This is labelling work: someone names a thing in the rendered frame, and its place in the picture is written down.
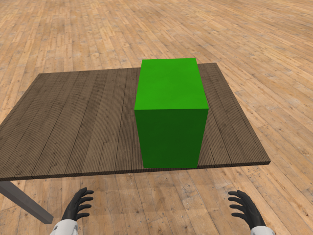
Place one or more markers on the table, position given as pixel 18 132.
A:
pixel 82 123

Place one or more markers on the robot left forearm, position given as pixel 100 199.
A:
pixel 65 227

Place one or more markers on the left robot hand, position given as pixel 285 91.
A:
pixel 74 206

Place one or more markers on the carton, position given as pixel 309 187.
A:
pixel 171 112

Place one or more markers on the right robot hand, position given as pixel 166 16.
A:
pixel 251 214

